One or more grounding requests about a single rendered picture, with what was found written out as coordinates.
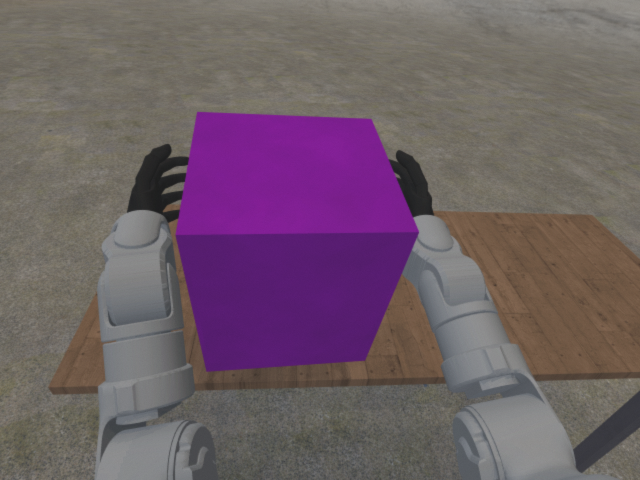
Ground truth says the right robot upper arm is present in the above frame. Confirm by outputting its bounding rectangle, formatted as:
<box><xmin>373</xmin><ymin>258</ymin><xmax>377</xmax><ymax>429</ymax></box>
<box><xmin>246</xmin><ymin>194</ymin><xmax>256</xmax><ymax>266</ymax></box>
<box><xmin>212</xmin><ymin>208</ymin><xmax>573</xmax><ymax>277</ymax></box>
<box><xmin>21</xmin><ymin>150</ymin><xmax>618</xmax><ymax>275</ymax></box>
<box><xmin>452</xmin><ymin>393</ymin><xmax>620</xmax><ymax>480</ymax></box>

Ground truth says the robot right forearm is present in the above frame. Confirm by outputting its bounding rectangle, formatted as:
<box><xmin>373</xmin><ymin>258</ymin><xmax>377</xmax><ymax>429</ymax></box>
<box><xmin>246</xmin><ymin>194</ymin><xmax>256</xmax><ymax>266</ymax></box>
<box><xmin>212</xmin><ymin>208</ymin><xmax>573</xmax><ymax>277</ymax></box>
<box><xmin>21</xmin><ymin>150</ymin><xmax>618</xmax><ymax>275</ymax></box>
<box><xmin>402</xmin><ymin>215</ymin><xmax>576</xmax><ymax>466</ymax></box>

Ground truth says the table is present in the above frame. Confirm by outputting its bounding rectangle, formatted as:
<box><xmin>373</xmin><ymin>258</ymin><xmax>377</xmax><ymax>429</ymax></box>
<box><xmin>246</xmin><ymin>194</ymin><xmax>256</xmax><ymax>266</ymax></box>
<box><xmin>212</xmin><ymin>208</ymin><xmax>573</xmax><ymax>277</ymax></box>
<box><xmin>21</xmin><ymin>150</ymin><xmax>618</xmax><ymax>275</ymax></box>
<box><xmin>48</xmin><ymin>204</ymin><xmax>640</xmax><ymax>473</ymax></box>

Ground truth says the right robot hand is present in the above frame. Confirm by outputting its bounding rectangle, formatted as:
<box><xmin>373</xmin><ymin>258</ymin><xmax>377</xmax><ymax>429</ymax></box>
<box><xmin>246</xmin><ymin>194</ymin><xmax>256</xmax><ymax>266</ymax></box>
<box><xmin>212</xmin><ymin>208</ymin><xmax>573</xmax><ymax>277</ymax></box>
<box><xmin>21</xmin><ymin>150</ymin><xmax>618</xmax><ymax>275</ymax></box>
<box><xmin>389</xmin><ymin>150</ymin><xmax>434</xmax><ymax>217</ymax></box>

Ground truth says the left robot hand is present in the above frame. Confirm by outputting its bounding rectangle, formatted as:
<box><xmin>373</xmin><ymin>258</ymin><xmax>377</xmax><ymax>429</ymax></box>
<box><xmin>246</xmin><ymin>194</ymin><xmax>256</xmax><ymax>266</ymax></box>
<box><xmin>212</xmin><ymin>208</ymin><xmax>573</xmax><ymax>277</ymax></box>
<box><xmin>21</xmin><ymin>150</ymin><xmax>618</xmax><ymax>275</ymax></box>
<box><xmin>127</xmin><ymin>144</ymin><xmax>189</xmax><ymax>223</ymax></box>

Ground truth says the carton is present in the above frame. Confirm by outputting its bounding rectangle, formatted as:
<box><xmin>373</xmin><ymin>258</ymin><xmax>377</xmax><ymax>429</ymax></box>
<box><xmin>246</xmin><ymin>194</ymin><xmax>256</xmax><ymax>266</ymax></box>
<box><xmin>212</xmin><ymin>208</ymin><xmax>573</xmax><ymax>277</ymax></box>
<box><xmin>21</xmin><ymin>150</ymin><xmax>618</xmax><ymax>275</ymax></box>
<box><xmin>176</xmin><ymin>112</ymin><xmax>419</xmax><ymax>372</ymax></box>

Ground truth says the left robot upper arm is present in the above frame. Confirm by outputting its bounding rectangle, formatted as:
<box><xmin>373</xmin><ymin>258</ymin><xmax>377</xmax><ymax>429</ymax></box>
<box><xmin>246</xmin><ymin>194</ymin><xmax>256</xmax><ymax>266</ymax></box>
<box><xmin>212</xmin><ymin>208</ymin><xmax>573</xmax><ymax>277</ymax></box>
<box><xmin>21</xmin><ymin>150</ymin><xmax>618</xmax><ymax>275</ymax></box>
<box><xmin>96</xmin><ymin>420</ymin><xmax>219</xmax><ymax>480</ymax></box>

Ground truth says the robot left forearm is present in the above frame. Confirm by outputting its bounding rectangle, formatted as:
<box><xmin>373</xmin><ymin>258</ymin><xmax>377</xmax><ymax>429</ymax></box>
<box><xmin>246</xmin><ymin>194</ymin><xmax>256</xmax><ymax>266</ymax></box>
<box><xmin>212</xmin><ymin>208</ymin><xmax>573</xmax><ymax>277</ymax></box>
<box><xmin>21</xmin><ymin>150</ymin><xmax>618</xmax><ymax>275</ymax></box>
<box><xmin>94</xmin><ymin>210</ymin><xmax>195</xmax><ymax>480</ymax></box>

